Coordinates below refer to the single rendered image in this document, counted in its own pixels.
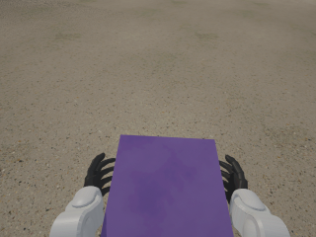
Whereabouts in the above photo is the robot right forearm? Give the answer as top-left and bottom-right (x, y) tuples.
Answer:
(229, 189), (290, 237)

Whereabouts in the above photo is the robot left forearm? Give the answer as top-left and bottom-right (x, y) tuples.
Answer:
(49, 186), (105, 237)

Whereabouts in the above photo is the carton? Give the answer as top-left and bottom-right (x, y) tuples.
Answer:
(100, 134), (234, 237)

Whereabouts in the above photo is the right robot hand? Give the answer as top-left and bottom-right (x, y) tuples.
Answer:
(219, 154), (248, 204)

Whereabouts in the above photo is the left robot hand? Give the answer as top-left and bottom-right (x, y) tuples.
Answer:
(83, 152), (116, 197)

